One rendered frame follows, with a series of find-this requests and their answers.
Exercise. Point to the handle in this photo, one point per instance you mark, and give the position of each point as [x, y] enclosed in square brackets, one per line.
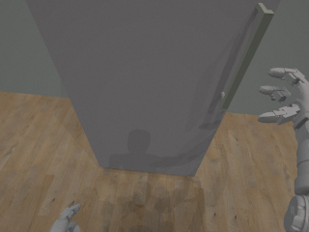
[257, 34]

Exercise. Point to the robot right hand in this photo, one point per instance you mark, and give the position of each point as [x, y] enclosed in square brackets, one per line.
[299, 97]

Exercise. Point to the robot right upper arm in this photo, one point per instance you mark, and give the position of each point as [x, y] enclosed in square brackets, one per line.
[296, 218]

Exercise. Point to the robot left hand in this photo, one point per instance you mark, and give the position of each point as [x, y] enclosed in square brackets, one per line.
[62, 224]

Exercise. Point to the fridge door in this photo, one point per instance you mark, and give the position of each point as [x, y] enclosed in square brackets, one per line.
[144, 77]

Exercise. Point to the robot right forearm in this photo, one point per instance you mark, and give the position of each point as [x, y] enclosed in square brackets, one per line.
[301, 127]

